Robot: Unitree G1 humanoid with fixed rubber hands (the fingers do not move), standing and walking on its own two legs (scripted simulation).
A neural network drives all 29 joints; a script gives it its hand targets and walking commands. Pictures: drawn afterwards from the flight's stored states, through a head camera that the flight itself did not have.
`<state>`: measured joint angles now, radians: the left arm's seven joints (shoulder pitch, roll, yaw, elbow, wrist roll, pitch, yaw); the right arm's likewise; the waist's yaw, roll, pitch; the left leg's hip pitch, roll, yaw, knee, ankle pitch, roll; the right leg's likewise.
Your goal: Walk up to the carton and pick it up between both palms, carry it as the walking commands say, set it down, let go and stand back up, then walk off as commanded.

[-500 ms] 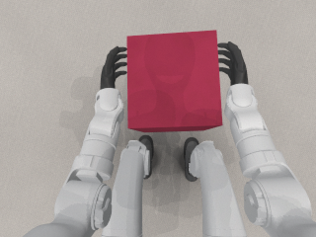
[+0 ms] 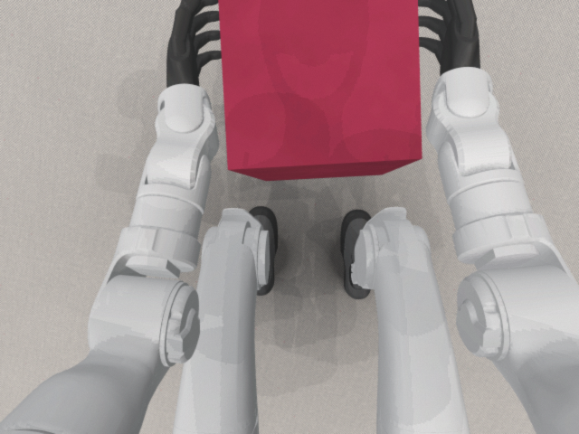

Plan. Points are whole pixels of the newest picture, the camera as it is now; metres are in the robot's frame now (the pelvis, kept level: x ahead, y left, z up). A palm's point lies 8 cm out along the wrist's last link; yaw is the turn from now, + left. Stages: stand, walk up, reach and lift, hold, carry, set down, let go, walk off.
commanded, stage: set down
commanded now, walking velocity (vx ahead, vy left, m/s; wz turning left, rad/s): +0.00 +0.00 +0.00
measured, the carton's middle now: (319, 96) +0.46 -0.01 -0.27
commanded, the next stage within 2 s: none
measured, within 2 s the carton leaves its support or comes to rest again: neither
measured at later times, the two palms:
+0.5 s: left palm (206, 60) +0.51 +0.14 -0.25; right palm (436, 39) +0.52 -0.15 -0.24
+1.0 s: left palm (224, 47) +0.53 +0.12 -0.30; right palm (432, 52) +0.52 -0.17 -0.30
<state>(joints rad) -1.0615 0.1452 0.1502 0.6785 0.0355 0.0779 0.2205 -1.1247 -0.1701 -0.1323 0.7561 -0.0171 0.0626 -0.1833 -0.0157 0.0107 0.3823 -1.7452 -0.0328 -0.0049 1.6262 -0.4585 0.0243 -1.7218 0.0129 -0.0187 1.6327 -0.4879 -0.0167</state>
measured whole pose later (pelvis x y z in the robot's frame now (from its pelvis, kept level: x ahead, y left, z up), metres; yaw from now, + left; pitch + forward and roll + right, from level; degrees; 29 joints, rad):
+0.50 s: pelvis -0.03 -0.01 -0.09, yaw +0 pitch +28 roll +0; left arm -1.40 0.19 0.35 0.86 -0.01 0.21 0.14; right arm -1.50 -0.22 -0.25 0.95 0.05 0.21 -0.17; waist -0.02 0.01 0.52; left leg -1.94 -0.05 -0.01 1.91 -0.46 0.00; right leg -1.93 0.03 -0.01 1.93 -0.50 -0.01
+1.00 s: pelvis -0.02 -0.01 -0.14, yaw +0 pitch +30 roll +1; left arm -1.48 0.24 0.31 0.91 -0.01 0.26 0.09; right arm -1.48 -0.23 -0.24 0.91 0.05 0.25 -0.18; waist -0.02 0.02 0.52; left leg -2.09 -0.04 0.00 2.07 -0.51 0.00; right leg -2.08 0.05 -0.02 2.09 -0.53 -0.01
